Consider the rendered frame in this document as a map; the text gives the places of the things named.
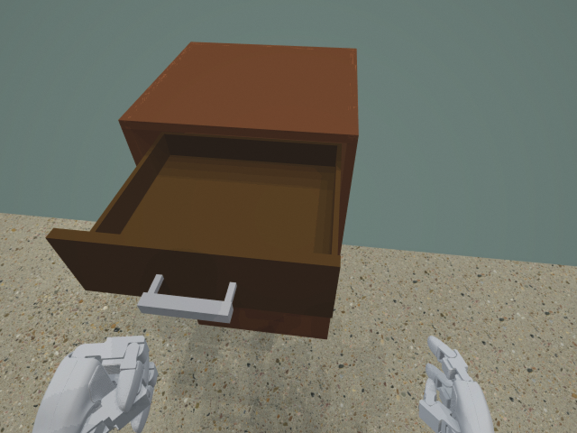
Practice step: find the drawer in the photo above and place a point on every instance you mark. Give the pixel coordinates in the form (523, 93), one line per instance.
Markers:
(205, 210)

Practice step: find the robot left hand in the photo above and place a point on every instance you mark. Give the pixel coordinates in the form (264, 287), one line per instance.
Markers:
(115, 374)

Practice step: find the handle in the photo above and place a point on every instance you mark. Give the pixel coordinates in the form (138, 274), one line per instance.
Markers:
(186, 307)

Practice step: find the robot right hand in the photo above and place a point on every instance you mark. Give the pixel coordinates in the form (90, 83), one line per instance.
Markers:
(463, 408)

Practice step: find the cabinet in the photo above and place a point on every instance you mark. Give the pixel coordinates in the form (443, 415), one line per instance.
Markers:
(281, 92)

